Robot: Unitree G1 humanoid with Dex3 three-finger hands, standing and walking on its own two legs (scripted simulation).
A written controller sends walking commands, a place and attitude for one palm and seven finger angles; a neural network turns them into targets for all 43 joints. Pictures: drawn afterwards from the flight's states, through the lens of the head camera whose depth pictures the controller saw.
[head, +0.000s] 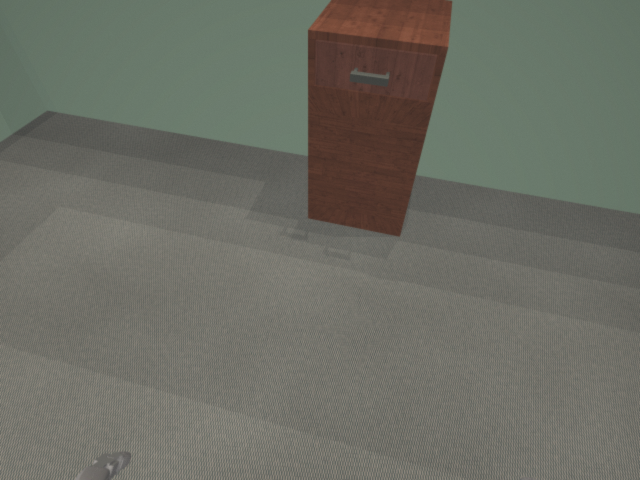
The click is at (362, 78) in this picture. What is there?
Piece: drawer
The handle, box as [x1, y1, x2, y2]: [350, 68, 389, 86]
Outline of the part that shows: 350,73 350,81 385,86 387,85 389,72 387,72 385,75 358,72 357,68 355,68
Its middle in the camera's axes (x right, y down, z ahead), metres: +0.15 -0.51 +1.20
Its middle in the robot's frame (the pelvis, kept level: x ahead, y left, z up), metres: +1.24 -0.09 -0.06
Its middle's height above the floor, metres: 0.71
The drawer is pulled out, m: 0.00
